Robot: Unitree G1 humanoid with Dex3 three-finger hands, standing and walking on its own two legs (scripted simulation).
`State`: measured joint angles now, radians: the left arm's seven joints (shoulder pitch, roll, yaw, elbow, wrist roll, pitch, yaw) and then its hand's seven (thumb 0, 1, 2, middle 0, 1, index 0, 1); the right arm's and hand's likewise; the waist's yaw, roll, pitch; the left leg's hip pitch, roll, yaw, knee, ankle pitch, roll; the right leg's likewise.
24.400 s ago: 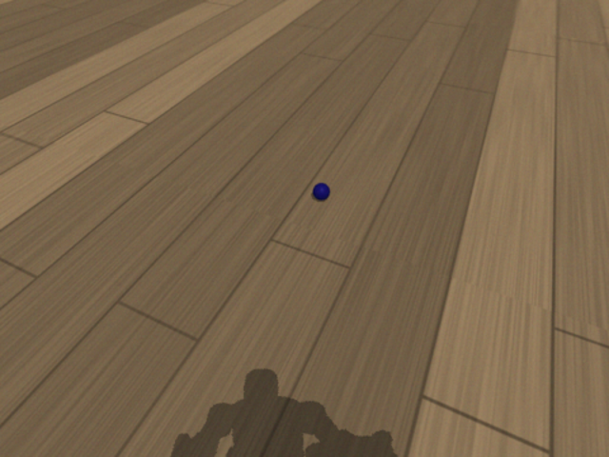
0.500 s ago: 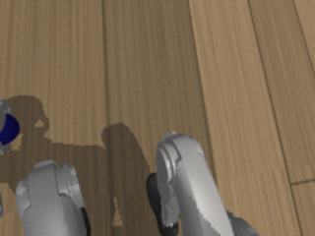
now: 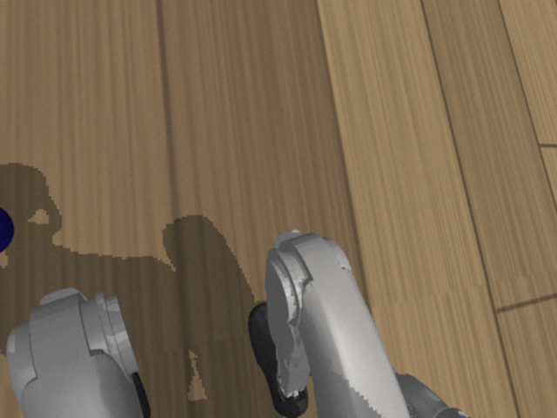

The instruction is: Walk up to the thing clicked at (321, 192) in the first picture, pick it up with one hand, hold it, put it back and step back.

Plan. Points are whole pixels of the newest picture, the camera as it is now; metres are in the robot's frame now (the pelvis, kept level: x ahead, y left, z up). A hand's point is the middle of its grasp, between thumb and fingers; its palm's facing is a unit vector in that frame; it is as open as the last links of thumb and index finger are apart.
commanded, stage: rest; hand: left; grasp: from above
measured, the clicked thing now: out of the picture +0.41 +0.31 -0.24
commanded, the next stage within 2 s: open in 0.08 s
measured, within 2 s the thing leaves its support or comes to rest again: rests again in 0.78 s
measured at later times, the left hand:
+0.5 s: hand out of the picture +0.40 +0.32 -0.23, palm faces -0.41 -0.15 -0.90, open 11.9 cm
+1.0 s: hand out of the picture +0.39 +0.32 -0.23, palm faces -0.45 -0.18 -0.87, open 13.6 cm
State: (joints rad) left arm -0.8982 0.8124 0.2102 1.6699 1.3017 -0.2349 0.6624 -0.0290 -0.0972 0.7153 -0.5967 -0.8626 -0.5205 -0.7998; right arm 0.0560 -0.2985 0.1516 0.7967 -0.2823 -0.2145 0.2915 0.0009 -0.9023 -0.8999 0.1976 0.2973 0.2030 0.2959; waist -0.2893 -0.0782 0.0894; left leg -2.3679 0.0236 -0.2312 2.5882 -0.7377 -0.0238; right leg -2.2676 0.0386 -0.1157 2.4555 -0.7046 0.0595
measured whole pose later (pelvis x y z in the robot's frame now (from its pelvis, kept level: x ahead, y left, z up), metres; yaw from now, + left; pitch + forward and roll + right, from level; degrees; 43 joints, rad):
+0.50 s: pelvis +0.00 +0.01 +0.00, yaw -1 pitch +27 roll -13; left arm -0.92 0.85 0.14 1.72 1.31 -0.26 0.70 -0.01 -0.21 0.83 -0.33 -0.93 -0.33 -0.89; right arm 0.06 -0.31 0.18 0.81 -0.30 -0.24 0.30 0.00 -0.89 -0.90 0.20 0.30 0.20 0.30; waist -0.30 -0.09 0.08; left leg -2.36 0.02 -0.25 2.60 -0.73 -0.01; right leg -2.24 0.05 -0.13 2.44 -0.69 0.07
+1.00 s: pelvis -0.01 +0.00 +0.00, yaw -1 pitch +26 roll -12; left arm -0.92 0.90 0.18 1.73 1.28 -0.28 0.64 0.00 -0.46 1.00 -0.09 -1.06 -0.10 -1.05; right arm 0.07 -0.32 0.21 0.79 -0.31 -0.24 0.30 0.00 -0.89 -0.90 0.20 0.30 0.20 0.30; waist -0.31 -0.10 0.12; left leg -2.35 0.02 -0.26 2.59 -0.72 -0.02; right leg -2.23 0.05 -0.14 2.43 -0.68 0.07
